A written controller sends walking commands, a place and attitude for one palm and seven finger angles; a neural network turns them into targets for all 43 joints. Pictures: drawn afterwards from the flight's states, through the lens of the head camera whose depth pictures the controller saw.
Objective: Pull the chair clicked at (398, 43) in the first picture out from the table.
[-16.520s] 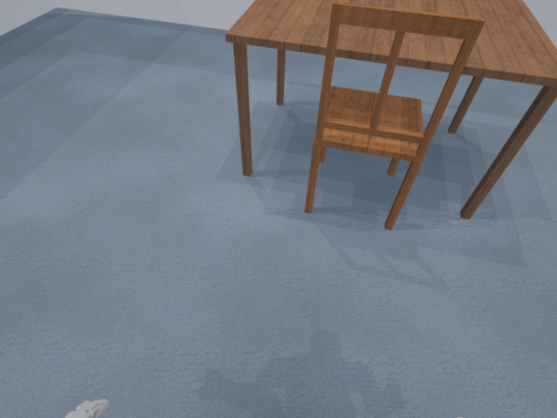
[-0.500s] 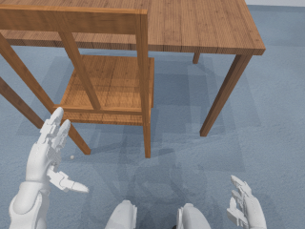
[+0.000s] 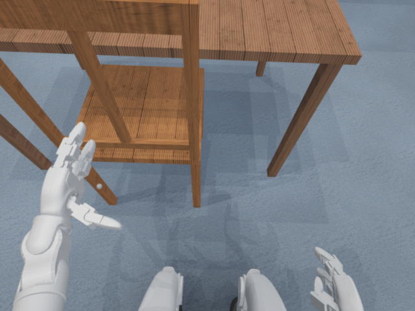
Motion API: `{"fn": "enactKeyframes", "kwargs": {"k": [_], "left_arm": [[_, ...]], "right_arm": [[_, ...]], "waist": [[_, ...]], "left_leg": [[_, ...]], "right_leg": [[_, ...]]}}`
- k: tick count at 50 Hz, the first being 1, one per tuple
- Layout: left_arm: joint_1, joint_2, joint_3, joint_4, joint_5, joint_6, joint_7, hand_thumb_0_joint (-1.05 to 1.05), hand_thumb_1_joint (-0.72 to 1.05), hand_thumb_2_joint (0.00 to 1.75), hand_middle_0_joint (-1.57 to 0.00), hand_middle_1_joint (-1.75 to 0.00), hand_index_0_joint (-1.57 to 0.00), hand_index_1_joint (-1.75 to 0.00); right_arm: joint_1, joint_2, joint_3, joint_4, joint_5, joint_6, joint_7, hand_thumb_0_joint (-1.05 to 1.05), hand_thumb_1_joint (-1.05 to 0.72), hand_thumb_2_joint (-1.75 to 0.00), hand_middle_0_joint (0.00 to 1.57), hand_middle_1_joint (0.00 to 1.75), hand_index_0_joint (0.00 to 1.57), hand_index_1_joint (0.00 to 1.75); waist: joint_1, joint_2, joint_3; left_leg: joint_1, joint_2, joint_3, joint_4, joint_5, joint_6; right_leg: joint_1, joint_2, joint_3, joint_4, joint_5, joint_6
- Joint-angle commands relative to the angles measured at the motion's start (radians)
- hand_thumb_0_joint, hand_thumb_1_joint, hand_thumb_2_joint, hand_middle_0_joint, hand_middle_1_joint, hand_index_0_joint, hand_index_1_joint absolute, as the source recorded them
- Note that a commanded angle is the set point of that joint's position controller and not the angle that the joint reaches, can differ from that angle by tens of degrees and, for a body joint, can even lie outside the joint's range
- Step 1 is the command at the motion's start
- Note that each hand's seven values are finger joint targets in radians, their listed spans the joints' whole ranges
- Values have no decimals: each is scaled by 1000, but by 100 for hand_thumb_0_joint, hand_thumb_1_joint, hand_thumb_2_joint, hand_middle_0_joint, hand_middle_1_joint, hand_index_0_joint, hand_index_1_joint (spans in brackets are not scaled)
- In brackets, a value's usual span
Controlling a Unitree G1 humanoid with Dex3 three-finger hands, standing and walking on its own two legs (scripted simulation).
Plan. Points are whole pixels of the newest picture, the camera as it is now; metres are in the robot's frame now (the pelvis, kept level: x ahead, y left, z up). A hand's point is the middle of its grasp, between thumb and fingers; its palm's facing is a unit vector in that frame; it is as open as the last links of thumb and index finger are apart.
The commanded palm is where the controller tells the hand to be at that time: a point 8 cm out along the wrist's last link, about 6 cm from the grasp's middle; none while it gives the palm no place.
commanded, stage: aim the fingers beside a spindle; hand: left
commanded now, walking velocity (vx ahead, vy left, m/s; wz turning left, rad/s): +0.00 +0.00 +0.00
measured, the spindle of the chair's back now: (107, 98) +0.54 +0.25 +0.03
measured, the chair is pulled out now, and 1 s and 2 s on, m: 0.00 0.00 0.00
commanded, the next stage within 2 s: push the fingers through the gap in 1.28 s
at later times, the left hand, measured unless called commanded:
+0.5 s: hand (103, 161) +0.38 +0.23 +0.02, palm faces +0.03 -1.00 -0.02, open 16.9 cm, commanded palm +0.36 +0.28 +0.02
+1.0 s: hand (106, 160) +0.39 +0.23 +0.01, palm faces +0.05 -1.00 -0.02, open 16.9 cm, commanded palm +0.37 +0.28 +0.02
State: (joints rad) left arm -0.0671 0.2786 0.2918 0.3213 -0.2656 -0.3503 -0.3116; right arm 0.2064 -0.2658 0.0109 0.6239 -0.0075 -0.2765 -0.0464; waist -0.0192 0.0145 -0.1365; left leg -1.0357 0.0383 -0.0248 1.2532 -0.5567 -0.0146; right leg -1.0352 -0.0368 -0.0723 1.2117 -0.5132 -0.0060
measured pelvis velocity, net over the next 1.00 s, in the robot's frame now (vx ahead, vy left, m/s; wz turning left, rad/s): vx -0.01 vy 0.00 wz -0.02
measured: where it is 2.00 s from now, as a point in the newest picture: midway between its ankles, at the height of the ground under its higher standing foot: outside the picture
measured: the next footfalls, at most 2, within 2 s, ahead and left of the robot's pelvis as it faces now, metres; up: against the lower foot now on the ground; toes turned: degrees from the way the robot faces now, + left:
none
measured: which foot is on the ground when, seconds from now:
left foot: down 0.00-1.00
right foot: down 0.00-1.00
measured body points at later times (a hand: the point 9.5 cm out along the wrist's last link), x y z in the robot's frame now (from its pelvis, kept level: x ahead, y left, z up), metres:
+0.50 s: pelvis -0.01 +0.00 -0.01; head +0.12 +0.01 +0.42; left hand +0.37 +0.28 +0.03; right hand +0.13 -0.26 -0.12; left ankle +0.02 +0.12 -0.63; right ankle +0.04 -0.12 -0.63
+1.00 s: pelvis -0.01 +0.00 -0.02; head +0.12 +0.01 +0.41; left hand +0.38 +0.28 +0.02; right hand +0.11 -0.26 -0.13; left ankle +0.02 +0.12 -0.63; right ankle +0.04 -0.12 -0.63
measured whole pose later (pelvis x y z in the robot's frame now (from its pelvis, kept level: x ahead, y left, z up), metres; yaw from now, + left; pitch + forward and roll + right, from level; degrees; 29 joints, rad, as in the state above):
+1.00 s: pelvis -0.01 +0.00 -0.02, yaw -1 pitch +24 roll -2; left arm -0.41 0.36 0.40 0.72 -0.22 -0.42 -0.34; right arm 0.24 -0.28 0.01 0.65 -0.01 -0.16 -0.02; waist -0.06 0.01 -0.15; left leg -1.18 0.05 -0.02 1.33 -0.57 -0.01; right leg -1.19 -0.03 -0.06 1.29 -0.51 0.00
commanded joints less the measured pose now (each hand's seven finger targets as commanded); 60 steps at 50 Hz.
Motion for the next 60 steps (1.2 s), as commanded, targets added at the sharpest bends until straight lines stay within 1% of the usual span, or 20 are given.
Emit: {"fn": "enactKeyframes", "kwargs": {"k": [1, 5, 10, 11, 14, 15, 18, 21, 23, 29, 34, 37, 39, 43, 44, 46, 47, 50, 57, 60], "left_arm": [[-220, 210, 106, -143, -11, -74, 11, 0, -50, 30, -6, -8, -6, -8], [-278, 213, 102, -96, -8, -83, 0, 0, -50, 30, -6, -8, -6, -8], [-357, 220, 96, -53, -3, -94, -15, 0, -50, 30, -6, -8, -6, -8], [-350, 213, 91, -26, -1, -93, -15, 0, -50, 30, -6, -8, -6, -8], [-443, 249, 110, 21, 5, -98, -14, 0, -50, 30, -6, -8, -6, -8], [-462, 281, 137, 43, 10, -102, -11, 0, -50, 30, -6, -8, -6, -8], [-541, 288, 132, 70, 15, -115, -18, 0, -50, 30, -6, -8, -6, -8], [-510, 303, 147, 78, 15, -125, -25, 0, -50, 30, -6, -8, -6, -8], [-546, 266, 105, 98, 21, -120, -29, 0, -50, 30, -6, -8, -6, -8], [-578, 324, 160, 169, 26, -119, -17, 0, -50, 30, -6, -8, -6, -8], [-665, 340, 159, 207, 42, -148, -10, 0, -50, 30, -6, -8, -6, -8], [-621, 362, 186, 195, 37, -157, -20, 0, -50, 30, -6, -8, -6, -8], [-591, 330, 158, 163, 31, -151, -31, 0, -50, 30, -6, -8, -6, -8], [-582, 301, 136, 182, 20, -123, -33, 0, -50, 30, -6, -8, -6, -8], [-595, 337, 172, 199, 22, -126, -26, 0, -50, 30, -6, -8, -6, -8], [-619, 324, 157, 192, 28, -135, -22, 0, -50, 30, -6, -8, -6, -8], [-631, 336, 167, 188, 28, -142, -19, 0, -50, 30, -6, -8, -6, -8], [-673, 330, 146, 150, 38, -164, -14, 0, -50, 30, -6, -8, -6, -8], [-619, 306, 126, 215, 36, -133, -30, 0, -50, 30, -6, -8, -6, -8], [-649, 345, 160, 216, 36, -132, -21, 0, -50, 30, -6, -8, -6, -8]], "right_arm": [[14, -143, -61, -116, 4, -34, -13, 0, -90, -90, 20, 30, 20, 30], [24, -148, -63, -112, 3, -22, -9, 0, -90, -90, 20, 30, 20, 30], [32, -150, -63, -103, 5, -9, -5, 0, -90, -90, 20, 30, 20, 30], [37, -153, -65, -102, 7, -6, -5, 0, -90, -90, 20, 30, 20, 30], [43, -160, -63, -88, 6, 2, -10, 0, -90, -90, 20, 30, 20, 30], [44, -161, -63, -84, 6, 6, -11, 0, -90, -90, 20, 30, 20, 30], [50, -161, -61, -77, 3, 12, -11, 0, -90, -90, 20, 30, 20, 30], [65, -165, -66, -84, 1, 20, -4, 0, -90, -90, 20, 30, 20, 30], [68, -164, -67, -77, 4, 25, 0, 0, -90, -90, 20, 30, 20, 30], [88, -176, -69, -70, 1, 48, 5, 0, -90, -90, 20, 30, 20, 30], [94, -175, -66, -58, -2, 59, 9, 0, -90, -90, 20, 30, 20, 30], [97, -177, -69, -68, -2, 65, 13, 0, -90, -90, 20, 30, 20, 30], [102, -176, -72, -79, 0, 68, 19, 0, -90, -90, 20, 30, 20, 30], [91, -171, -70, -74, 9, 78, 16, 0, -90, -90, 20, 30, 20, 30], [95, -176, -68, -68, 8, 79, 11, 0, -90, -90, 20, 30, 20, 30], [86, -170, -66, -69, 7, 77, 9, 0, -90, -90, 20, 30, 20, 30], [88, -171, -67, -66, 7, 76, 7, 0, -90, -90, 20, 30, 20, 30], [88, -170, -67, -63, 2, 70, 8, 0, -90, -90, 20, 30, 20, 30], [90, -173, -66, -66, 7, 77, 9, 0, -90, -90, 20, 30, 20, 30], [86, -176, -63, -66, 6, 81, 5, 0, -90, -90, 20, 30, 20, 30]], "waist": [[7, 33, -355], [0, 17, -385], [-7, 56, -384], [-10, 30, -381], [-26, 26, -372], [-19, 19, -377], [-23, 50, -408], [-4, 70, -476], [-21, 90, -457], [-23, 35, -455], [-40, 52, -445], [-13, 68, -497], [-14, 77, -537], [-35, 41, -445], [-35, 7, -427], [-32, 39, -432], [-34, 24, -428], [-34, 97, -465], [-35, 51, -450], [-32, 54, -435]], "left_leg": [[179, -44, -8, -180, 277, 13], [162, -44, -5, -164, 286, 17], [168, -42, -7, -155, 277, 14], [167, -40, -9, -155, 272, 14], [125, -41, -6, -137, 232, 20], [118, -41, -5, -136, 226, 20], [126, -42, -6, -125, 240, 19], [171, -40, -11, -122, 303, 13], [179, -37, -13, -118, 305, 12], [120, -38, -15, -104, 289, 18], [92, -39, -9, -86, 251, 22], [117, -41, -6, -89, 285, 19], [157, -39, -12, -93, 328, 17], [98, -38, -5, -99, 249, 22], [70, -38, -8, -97, 227, 26], [66, -41, -2, -95, 212, 26], [74, -39, -4, -95, 211, 26], [127, -39, -10, -99, 224, 20], [114, -38, -13, -99, 246, 20], [93, -39, -11, -96, 222, 22]], "right_leg": [[237, 50, 40, -138, 236, -14], [240, 49, 46, -128, 254, -12], [199, 49, 45, -121, 240, -15], [193, 51, 42, -121, 235, -15], [172, 51, 51, -119, 201, -13], [175, 49, 56, -120, 195, -12], [169, 48, 58, -108, 207, -15], [181, 51, 52, -91, 257, -18], [142, 50, 46, -87, 256, -17], [143, 52, 47, -76, 247, -15], [114, 54, 55, -73, 214, -13], [155, 53, 60, -70, 251, -17], [158, 57, 50, -62, 279, -18], [142, 54, 58, -91, 225, -9], [141, 57, 57, -89, 202, -10], [138, 53, 64, -92, 186, -10], [134, 55, 64, -93, 185, -10], [108, 56, 58, -86, 183, -14], [122, 54, 51, -84, 212, -14], [113, 53, 56, -86, 188, -13]]}}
